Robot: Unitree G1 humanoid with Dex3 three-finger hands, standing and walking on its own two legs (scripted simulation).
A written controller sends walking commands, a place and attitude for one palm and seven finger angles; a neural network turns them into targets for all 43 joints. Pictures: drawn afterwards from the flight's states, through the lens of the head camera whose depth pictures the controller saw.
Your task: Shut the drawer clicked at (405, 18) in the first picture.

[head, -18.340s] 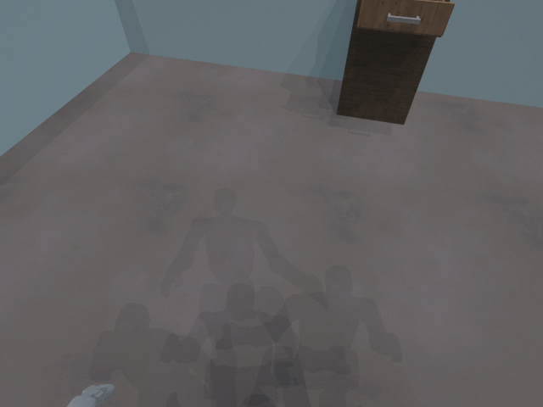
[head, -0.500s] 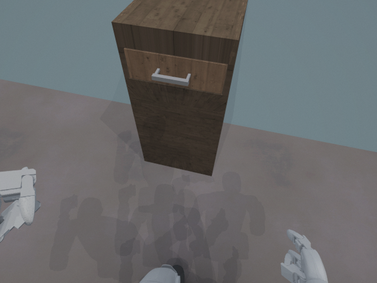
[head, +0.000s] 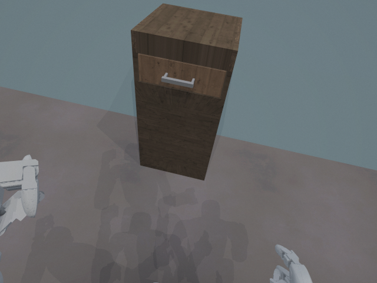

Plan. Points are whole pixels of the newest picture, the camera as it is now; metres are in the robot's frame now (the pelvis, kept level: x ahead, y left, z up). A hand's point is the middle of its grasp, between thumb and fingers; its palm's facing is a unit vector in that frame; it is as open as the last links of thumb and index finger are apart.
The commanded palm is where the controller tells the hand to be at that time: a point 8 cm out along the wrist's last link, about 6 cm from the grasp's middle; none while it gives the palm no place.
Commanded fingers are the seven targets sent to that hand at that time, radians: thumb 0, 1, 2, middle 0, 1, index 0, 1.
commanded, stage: stop stepping back and stand still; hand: left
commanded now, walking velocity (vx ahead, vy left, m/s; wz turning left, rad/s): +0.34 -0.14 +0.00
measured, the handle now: (178, 79) +0.91 +0.15 -0.04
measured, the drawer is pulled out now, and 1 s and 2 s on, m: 0.00 0.00 0.00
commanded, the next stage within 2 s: let the arm hang, fingers relaxed in 1.56 s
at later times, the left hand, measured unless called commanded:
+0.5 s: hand out of the picture +0.04 +0.28 +0.21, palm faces +0.43 -0.81 -0.40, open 3.3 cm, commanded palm -0.03 +0.32 +0.20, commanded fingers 0.00 0.90 0.90 -1.40 -1.60 -1.40 -1.60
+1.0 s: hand out of the picture +0.00 +0.27 +0.19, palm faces +0.41 -0.79 -0.45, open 3.3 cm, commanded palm -0.07 +0.31 +0.20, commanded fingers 0.00 0.90 0.90 -1.40 -1.60 -1.40 -1.60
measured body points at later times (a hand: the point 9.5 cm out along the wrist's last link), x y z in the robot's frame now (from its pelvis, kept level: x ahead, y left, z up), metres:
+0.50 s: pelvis -0.18 +0.04 +0.01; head -0.19 +0.06 +0.46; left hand +0.01 +0.33 +0.23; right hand -0.05 -0.21 -0.06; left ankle -0.15 +0.19 -0.71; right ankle -0.13 -0.07 -0.65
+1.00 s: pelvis -0.19 +0.03 +0.02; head -0.19 +0.03 +0.47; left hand -0.02 +0.31 +0.22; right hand -0.03 -0.22 -0.06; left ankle -0.17 +0.16 -0.71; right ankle -0.20 -0.07 -0.69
